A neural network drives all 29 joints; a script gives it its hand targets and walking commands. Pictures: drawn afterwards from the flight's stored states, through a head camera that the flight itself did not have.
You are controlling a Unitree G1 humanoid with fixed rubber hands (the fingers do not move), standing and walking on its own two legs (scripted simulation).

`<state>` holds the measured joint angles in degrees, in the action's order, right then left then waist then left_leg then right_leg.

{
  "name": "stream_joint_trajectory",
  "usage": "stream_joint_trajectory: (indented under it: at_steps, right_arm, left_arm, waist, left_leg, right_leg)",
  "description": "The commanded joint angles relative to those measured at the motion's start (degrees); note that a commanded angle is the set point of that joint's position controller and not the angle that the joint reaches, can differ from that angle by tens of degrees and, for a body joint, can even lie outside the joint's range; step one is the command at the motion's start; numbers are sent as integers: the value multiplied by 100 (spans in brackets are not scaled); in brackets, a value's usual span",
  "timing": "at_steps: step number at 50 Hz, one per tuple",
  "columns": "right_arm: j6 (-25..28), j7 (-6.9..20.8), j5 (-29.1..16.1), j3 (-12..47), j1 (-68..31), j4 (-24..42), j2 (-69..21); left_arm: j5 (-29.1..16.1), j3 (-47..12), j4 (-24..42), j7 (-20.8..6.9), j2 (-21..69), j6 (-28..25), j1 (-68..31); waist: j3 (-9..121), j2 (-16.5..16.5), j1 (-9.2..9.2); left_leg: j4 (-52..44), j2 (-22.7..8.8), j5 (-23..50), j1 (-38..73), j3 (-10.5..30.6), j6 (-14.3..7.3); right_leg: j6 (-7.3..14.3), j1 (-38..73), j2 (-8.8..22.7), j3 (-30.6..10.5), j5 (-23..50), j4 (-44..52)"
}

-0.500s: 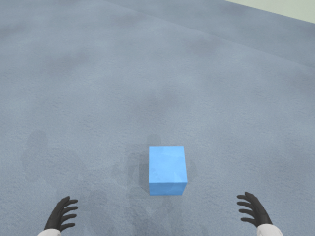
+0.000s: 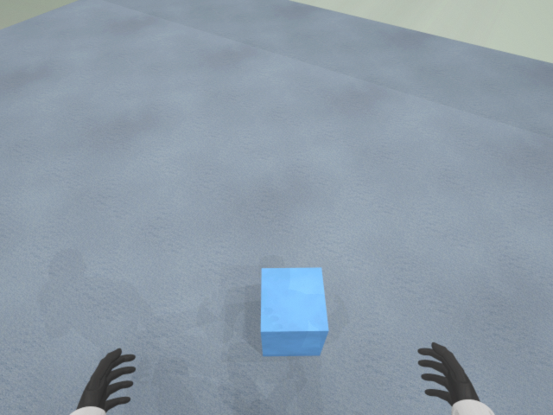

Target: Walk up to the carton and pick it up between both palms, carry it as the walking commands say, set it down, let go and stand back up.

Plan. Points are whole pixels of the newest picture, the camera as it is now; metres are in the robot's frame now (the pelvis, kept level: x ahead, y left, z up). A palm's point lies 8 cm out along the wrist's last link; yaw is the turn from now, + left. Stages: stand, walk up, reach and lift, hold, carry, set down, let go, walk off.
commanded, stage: stand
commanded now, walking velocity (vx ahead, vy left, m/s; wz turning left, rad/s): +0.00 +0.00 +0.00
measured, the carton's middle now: (291, 313) +0.51 -0.06 -0.64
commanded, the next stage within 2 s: none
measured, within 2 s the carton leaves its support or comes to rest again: neither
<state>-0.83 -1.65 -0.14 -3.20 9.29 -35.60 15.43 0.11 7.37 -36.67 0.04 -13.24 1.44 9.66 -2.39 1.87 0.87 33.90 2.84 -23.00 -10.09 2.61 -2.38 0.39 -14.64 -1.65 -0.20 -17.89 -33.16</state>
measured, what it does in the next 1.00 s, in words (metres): stands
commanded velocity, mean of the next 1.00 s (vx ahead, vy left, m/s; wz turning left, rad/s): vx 0.00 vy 0.00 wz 0.00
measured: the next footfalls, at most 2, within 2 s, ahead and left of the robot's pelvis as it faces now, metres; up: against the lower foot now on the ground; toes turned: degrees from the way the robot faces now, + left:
none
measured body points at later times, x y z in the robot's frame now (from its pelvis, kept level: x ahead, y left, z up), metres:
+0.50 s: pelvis -0.02 +0.00 +0.00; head -0.01 -0.01 +0.45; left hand +0.15 +0.27 -0.08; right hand +0.15 -0.27 -0.09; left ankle -0.05 +0.09 -0.73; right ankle +0.00 -0.12 -0.73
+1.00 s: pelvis -0.02 -0.01 +0.00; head -0.02 -0.02 +0.45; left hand +0.14 +0.27 -0.08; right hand +0.13 -0.27 -0.09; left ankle -0.05 +0.09 -0.73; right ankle +0.00 -0.12 -0.73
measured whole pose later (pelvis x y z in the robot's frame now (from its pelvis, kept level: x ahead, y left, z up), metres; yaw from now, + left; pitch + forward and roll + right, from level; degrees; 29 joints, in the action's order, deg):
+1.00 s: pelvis -0.02 -0.01 +0.00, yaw +0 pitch -3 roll -1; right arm 0.8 -0.9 -0.1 -3.2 9.3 -39.4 15.4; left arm 0.1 7.4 -38.1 0.0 -14.1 -0.3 9.7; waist -2.4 1.9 0.9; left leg 33.9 2.8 -21.1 -10.1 2.6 -2.4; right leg 0.9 -14.6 -1.7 -0.2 -15.9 -33.2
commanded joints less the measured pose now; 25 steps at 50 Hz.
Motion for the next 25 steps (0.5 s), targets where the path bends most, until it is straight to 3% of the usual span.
stream_joint_trajectory:
  at_steps: [1, 13, 25]
  right_arm:
    - [266, -3, 335, -249, -87, 187, 1154]
    - [326, 18, 329, -276, -87, 127, 1175]
    - [367, 26, 316, -298, -124, 26, 1257]
  left_arm:
    - [249, 38, 142, 69, -1106, -273, -231]
    - [229, 26, 153, 51, -1133, -337, -283]
    - [206, 30, 135, 48, -1178, -362, -296]
  waist:
    - [754, -118, -95]
    - [646, -201, -110]
    - [587, -185, -121]
  left_leg:
    - [-983, -707, 1820, -161, 725, 97]
    - [-1019, -701, 1587, -230, 765, 52]
    - [-1018, -748, 1828, -195, 794, 67]
  right_leg:
    - [218, 552, 544, -629, 1548, 457]
    - [260, 485, 569, -714, 1392, 533]
    - [275, 429, 581, -726, 1447, 525]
